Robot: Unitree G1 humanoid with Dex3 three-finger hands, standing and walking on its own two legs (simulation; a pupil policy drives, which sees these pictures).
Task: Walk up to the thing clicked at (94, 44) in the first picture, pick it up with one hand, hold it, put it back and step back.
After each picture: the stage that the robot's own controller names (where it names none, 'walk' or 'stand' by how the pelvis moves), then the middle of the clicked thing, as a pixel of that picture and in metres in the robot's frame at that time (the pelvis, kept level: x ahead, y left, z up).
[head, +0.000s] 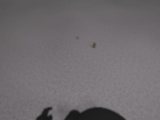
stand; (94, 45) +1.53 +0.00 -0.72
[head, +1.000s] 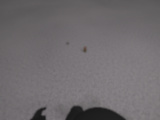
walk; (85, 49) +1.39 +0.26 -0.71
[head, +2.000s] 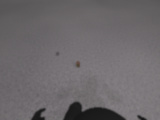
walk; (78, 64) +0.88 +0.29 -0.70
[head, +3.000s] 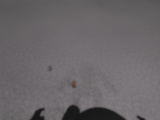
walk; (73, 84) +0.50 +0.21 -0.70
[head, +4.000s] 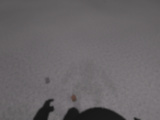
stand; (73, 98) +0.32 +0.20 -0.70
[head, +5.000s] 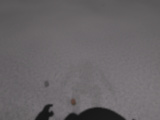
stand; (73, 102) +0.29 +0.20 -0.72
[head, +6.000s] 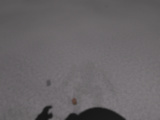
stand; (74, 101) +0.31 +0.19 -0.73
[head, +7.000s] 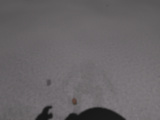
stand; (74, 101) +0.30 +0.19 -0.73
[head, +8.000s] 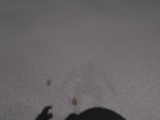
stand; (74, 101) +0.30 +0.19 -0.73
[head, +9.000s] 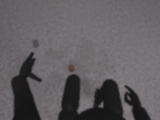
go down; (71, 68) +0.39 +0.18 -0.43
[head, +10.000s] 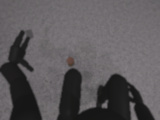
go down; (70, 62) +0.41 +0.19 -0.32
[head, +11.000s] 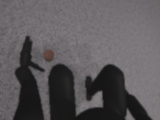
close in; (48, 56) +0.40 +0.23 -0.23
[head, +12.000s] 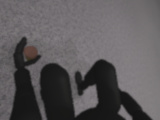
close; (31, 54) +0.40 +0.25 -0.22
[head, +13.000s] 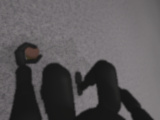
lift; (32, 53) +0.39 +0.25 -0.23
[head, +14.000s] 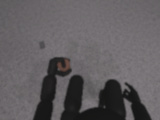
lift; (65, 67) +0.32 +0.20 -0.03
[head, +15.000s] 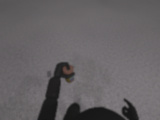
hold; (69, 74) +0.31 +0.17 +0.00
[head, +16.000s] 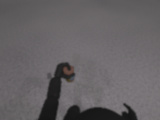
hold; (69, 74) +0.32 +0.17 -0.01
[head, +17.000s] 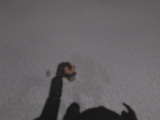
crouch; (70, 73) +0.33 +0.16 -0.02
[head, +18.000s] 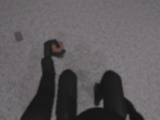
lower; (58, 50) +0.45 +0.21 -0.10
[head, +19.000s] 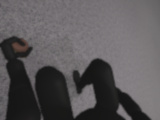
lower; (22, 49) +0.43 +0.27 -0.23
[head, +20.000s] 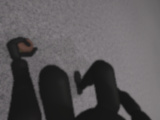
lower; (26, 48) +0.42 +0.26 -0.23
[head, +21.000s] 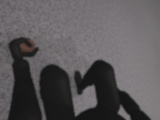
lower; (28, 48) +0.42 +0.26 -0.23
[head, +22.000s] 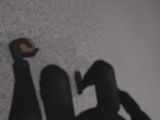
lower; (28, 49) +0.42 +0.26 -0.23
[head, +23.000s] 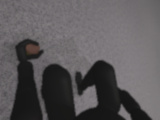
open; (32, 50) +0.41 +0.25 -0.23
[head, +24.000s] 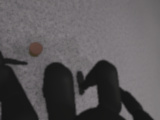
rise; (35, 50) +0.41 +0.24 -0.23
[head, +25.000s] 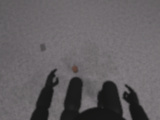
walk; (75, 69) +0.41 +0.17 -0.46
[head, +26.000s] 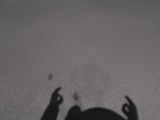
stand; (75, 96) +0.35 +0.16 -0.66
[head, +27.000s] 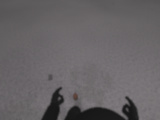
stand; (75, 97) +0.35 +0.17 -0.67
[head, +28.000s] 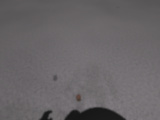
stand; (78, 97) +0.36 +0.15 -0.72
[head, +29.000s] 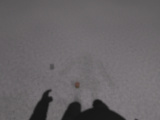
walk; (77, 85) +0.41 +0.12 -0.70
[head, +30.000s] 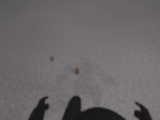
walk; (76, 71) +0.62 +0.22 -0.69
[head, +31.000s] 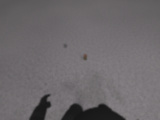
stand; (85, 57) +0.95 +0.16 -0.69
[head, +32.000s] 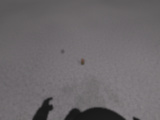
stand; (82, 61) +0.95 +0.18 -0.71
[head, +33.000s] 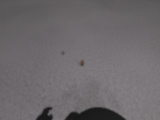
stand; (82, 63) +0.98 +0.19 -0.73
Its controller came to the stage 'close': yes
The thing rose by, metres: 0.72
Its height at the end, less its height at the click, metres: +0.00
